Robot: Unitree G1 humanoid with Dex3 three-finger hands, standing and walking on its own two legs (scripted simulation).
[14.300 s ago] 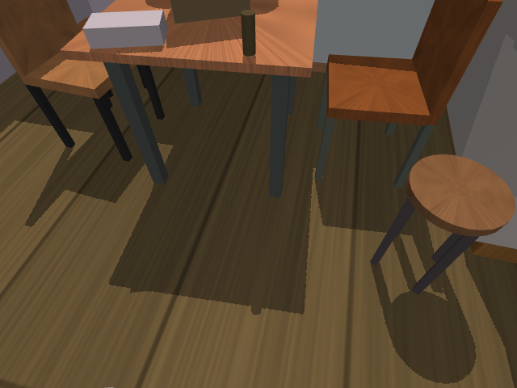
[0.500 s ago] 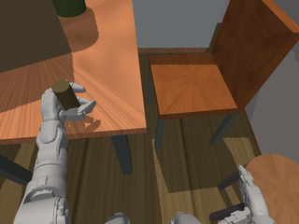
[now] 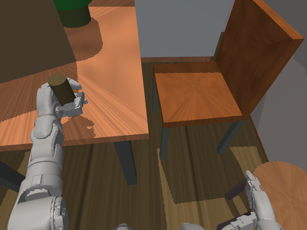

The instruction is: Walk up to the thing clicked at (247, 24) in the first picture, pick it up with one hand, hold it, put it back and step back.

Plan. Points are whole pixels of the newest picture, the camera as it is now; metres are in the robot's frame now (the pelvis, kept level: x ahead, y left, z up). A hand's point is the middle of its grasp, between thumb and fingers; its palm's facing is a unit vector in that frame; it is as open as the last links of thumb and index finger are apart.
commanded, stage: settle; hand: left
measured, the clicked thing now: (66, 96) +0.42 +0.22 +0.12
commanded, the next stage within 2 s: lift in 0.54 s
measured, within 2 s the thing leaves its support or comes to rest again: neither
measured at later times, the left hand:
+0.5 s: hand (67, 86) +0.43 +0.21 +0.14, palm faces +0.14 -0.99 +0.01, open 5.1 cm
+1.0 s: hand (63, 79) +0.41 +0.20 +0.18, palm faces +0.14 -0.99 -0.02, open 5.1 cm
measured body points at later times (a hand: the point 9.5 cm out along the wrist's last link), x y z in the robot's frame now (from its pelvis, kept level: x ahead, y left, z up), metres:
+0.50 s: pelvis +0.00 +0.00 +0.01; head +0.03 +0.01 +0.46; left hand +0.41 +0.26 +0.15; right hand +0.15 -0.26 -0.05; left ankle +0.02 +0.12 -0.70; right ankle -0.01 -0.13 -0.70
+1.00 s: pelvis +0.01 +0.00 +0.02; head +0.00 +0.00 +0.47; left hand +0.40 +0.25 +0.19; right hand +0.16 -0.26 -0.03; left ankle +0.02 +0.12 -0.70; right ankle -0.01 -0.13 -0.70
